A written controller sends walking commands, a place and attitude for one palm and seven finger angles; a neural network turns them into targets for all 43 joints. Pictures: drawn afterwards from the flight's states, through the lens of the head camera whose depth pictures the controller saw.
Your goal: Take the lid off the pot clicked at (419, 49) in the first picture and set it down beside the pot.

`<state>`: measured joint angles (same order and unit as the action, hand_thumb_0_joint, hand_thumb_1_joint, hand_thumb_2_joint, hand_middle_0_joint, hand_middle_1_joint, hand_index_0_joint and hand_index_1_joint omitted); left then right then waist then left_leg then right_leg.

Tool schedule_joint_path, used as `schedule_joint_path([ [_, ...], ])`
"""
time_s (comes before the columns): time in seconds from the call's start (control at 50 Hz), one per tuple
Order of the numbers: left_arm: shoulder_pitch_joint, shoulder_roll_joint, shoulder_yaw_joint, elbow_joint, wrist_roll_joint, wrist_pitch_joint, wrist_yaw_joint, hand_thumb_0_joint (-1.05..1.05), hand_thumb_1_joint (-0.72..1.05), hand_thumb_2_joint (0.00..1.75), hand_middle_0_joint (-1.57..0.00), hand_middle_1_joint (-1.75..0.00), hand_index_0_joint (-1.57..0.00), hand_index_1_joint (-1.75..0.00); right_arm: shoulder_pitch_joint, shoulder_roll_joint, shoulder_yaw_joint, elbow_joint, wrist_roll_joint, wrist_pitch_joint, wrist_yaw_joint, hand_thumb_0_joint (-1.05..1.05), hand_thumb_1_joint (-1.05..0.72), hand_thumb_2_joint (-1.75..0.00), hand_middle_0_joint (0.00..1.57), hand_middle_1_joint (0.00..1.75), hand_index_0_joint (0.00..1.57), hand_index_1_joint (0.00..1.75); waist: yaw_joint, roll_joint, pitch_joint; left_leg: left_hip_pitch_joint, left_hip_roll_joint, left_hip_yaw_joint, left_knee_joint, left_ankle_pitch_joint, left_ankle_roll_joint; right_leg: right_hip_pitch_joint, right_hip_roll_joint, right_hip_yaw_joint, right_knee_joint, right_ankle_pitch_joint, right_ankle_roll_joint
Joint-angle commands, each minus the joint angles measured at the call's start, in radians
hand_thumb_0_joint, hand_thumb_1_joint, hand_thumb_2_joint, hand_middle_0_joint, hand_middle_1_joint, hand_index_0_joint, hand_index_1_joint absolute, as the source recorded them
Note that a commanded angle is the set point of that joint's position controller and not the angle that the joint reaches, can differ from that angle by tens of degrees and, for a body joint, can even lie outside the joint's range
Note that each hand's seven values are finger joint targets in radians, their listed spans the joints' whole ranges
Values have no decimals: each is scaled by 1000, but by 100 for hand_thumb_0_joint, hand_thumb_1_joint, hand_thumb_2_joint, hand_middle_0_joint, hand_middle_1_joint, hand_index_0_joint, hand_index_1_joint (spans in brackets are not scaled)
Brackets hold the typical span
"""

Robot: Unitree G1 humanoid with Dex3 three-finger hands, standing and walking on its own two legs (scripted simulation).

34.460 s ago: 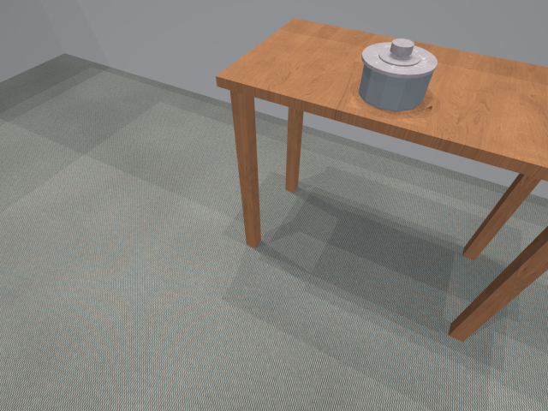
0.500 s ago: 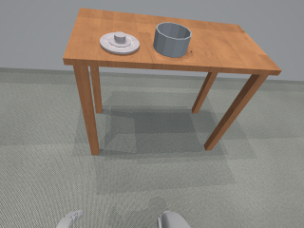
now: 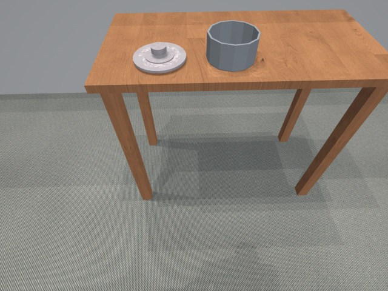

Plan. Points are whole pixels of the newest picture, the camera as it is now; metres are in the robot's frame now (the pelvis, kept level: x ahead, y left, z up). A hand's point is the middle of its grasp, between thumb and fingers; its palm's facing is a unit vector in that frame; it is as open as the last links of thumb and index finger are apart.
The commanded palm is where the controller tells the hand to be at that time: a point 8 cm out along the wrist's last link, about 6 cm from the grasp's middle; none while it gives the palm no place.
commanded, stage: stop stepping back and stand still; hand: left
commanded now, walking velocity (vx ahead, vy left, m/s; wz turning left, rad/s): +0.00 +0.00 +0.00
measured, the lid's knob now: (158, 48) +0.78 +0.13 +0.09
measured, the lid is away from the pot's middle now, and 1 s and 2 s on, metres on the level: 0.23 0.23 0.23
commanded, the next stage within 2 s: let the arm hang, fingers relaxed in 0.34 s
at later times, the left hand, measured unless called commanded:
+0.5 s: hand out of the picture +0.01 +0.17 -0.18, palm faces +0.03 -0.98 -0.18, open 7.3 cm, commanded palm none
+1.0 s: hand out of the picture -0.01 +0.16 -0.18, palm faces +0.04 -0.98 -0.18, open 7.3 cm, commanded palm none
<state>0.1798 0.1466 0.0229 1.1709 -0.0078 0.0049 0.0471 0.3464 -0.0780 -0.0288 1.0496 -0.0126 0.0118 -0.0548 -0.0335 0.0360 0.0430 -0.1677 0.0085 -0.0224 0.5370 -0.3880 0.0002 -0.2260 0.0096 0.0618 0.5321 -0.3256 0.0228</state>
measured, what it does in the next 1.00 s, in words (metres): stands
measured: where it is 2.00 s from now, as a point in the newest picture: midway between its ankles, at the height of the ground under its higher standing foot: outside the picture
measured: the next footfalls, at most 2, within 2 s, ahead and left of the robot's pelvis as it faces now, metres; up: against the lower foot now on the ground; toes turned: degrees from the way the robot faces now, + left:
none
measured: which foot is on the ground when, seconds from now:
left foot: down 0.00-1.00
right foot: down 0.00-1.00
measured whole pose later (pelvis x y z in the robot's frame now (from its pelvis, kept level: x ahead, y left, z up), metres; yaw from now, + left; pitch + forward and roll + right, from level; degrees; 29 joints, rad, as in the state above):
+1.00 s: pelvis -0.01 +0.00 +0.00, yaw +0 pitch -1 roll -1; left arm 0.23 0.13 0.03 1.21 0.00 0.00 0.05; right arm 0.36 -0.09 -0.04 1.11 0.00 0.00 -0.06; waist -0.02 0.00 0.06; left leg -0.11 0.01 -0.02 0.49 -0.36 0.00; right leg -0.17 0.01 0.06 0.49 -0.30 0.02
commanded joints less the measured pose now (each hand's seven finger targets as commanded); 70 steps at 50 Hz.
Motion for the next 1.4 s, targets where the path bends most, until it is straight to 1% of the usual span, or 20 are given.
schedule_joint_path([
  [0.0, 59, 68, 8, -1, 4, -8, 0, 0, 90, 90, -20, -30, -20, -30, 132, -101, -32, 5, 7, -17, -9, 0, -90, -90, 20, 30, 20, 30, -5, -36, -30, 35, 80, -30, -58, 494, 44, 55, -67, 13, -41, 439, -49],
  [0.04, 62, 65, 7, 5, 6, -7, 1, 0, 90, 90, -20, -30, -20, -30, 125, -93, -35, 15, 6, -14, -9, 0, -90, -90, 20, 30, 20, 30, -3, -36, -2, 30, 78, -28, -62, 478, 44, 43, -67, 15, -49, 430, -50],
  [0.12, 76, 68, 11, 13, 7, -11, 3, 0, 90, 90, -20, -30, -20, -30, 120, -93, -36, 22, 8, -17, -11, 0, -90, -90, 20, 30, 20, 30, -2, -12, -26, 55, 74, -23, -53, 537, 41, 69, -69, 15, -38, 482, -52],
  [0.14, 81, 70, 12, 18, 6, -12, 3, 0, 90, 90, -20, -30, -20, -30, 118, -94, -35, 21, 8, -17, -12, 0, -90, -90, 20, 30, 20, 30, -1, -21, -43, 62, 76, -20, -53, 530, 40, 78, -73, 16, -42, 488, -53],
  [0.2, 86, 69, 12, 23, 6, -12, 3, 0, 90, 90, -20, -30, -20, -30, 110, -98, -33, 25, 8, -17, -13, 0, -90, -90, 20, 30, 20, 30, 1, -12, -26, 57, 74, -15, -59, 539, 37, 86, -76, 14, -43, 511, -53],
  [0.22, 90, 65, 11, 23, 7, -12, 4, 0, 90, 90, -20, -30, -20, -30, 106, -92, -35, 24, 9, -16, -13, 0, -90, -90, 20, 30, 20, 30, 1, -24, -17, 58, 73, -18, -56, 519, 37, 76, -73, 15, -48, 500, -54],
  [0.26, 88, 65, 12, 25, 6, -10, 2, 0, 90, 90, -20, -30, -20, -30, 107, -97, -32, 26, 7, -16, -14, 0, -90, -90, 20, 30, 20, 30, 1, 1, -8, 60, 76, -19, -67, 527, 39, 74, -73, 12, -50, 486, -54],
  [0.32, 90, 63, 12, 25, 9, -10, 2, 0, 90, 90, -20, -30, -20, -30, 108, -98, -33, 29, 9, -16, -14, 0, -90, -90, 20, 30, 20, 30, 0, -10, -3, 61, 78, -21, -70, 516, 42, 73, -68, 6, -55, 460, -52],
  [0.4, 91, 61, 12, 26, 5, -8, 0, 0, 90, 90, -20, -30, -20, -30, 110, -103, -29, 32, 7, -18, -16, 0, -90, -90, 20, 30, 20, 30, 4, 2, 2, 59, 82, -27, -87, 522, 46, 79, -66, 0, -57, 439, -50],
  [0.46, 88, 60, 12, 27, 6, -6, -1, 0, 90, 90, -20, -30, -20, -30, 113, -100, -28, 35, 7, -17, -14, 0, -90, -90, 20, 30, 20, 30, 5, -5, 22, 43, 82, -32, -100, 473, 50, 72, -65, -1, -67, 397, -48],
  [0.6, 91, 55, 14, 26, 6, -7, -2, 0, 90, 90, -20, -30, -20, -30, 125, -96, -26, 41, 7, -23, -15, 0, -90, -90, 20, 30, 20, 30, 7, -7, 16, 42, 83, -35, -113, 473, 53, 79, -63, -1, -68, 388, -45],
  [0.68, 95, 53, 13, 26, 7, -7, -2, 0, 90, 90, -20, -30, -20, -30, 126, -89, -24, 43, 6, -21, -12, 0, -90, -90, 20, 30, 20, 30, 9, -31, 52, 9, 79, -37, -127, 386, 53, 66, -65, 7, -87, 343, -45],
  [0.74, 97, 55, 14, 26, 7, -8, -2, 0, 90, 90, -20, -30, -20, -30, 131, -86, -25, 44, 7, -23, -11, 0, -90, -90, 20, 30, 20, 30, 8, -20, 35, 14, 79, -39, -131, 363, 55, 67, -65, 10, -90, 323, -44],
  [0.8, 103, 52, 13, 28, 6, -11, -1, 0, 90, 90, -20, -30, -20, -30, 134, -86, -24, 47, 7, -25, -11, 0, -90, -90, 20, 30, 20, 30, 7, -35, 26, 18, 77, -33, -125, 381, 51, 75, -70, 14, -91, 356, -45],
  [0.82, 106, 56, 12, 25, 8, -11, 0, 0, 90, 90, -20, -30, -20, -30, 133, -86, -26, 47, 10, -23, -10, 0, -90, -90, 20, 30, 20, 30, 8, -48, 27, 13, 74, -33, -119, 360, 50, 75, -70, 17, -97, 347, -46],
  [0.9, 110, 54, 12, 29, 6, -12, 0, 0, 90, 90, -20, -30, -20, -30, 133, -83, -22, 50, 8, -23, -9, 0, -90, -90, 20, 30, 20, 30, 8, -27, 39, 2, 72, -31, -124, 352, 48, 72, -74, 20, -101, 348, -46],
  [0.94, 112, 52, 12, 27, 8, -11, 0, 0, 90, 90, -20, -30, -20, -30, 134, -79, -23, 50, 8, -21, -8, 0, -90, -90, 20, 30, 20, 30, 6, -40, 47, -5, 72, -36, -128, 309, 49, 60, -71, 25, -112, 303, -47],
  [1.08, 121, 46, 11, 29, 8, -11, -2, 0, 90, 90, -20, -30, -20, -30, 128, -83, -23, 48, 7, -24, -8, 0, -90, -90, 20, 30, 20, 30, 9, -8, 47, -5, 74, -41, -130, 312, 50, 51, -69, 20, -113, 288, -45],
  [1.18, 132, 44, 10, 33, 9, -14, -2, 0, 90, 90, -20, -30, -20, -30, 125, -86, -23, 48, 8, -25, -8, 0, -90, -90, 20, 30, 20, 30, 9, -25, 34, 5, 75, -37, -124, 322, 48, 50, -72, 21, -114, 303, -44],
  [1.38, 140, 35, 9, 27, 10, -12, -2, 0, 90, 90, -20, -30, -20, -30, 120, -83, -24, 47, 7, -25, -6, 0, -90, -90, 20, 30, 20, 30, 11, -16, 71, -27, 78, -52, -141, 271, 53, 26, -64, 19, -118, 242, -41],
])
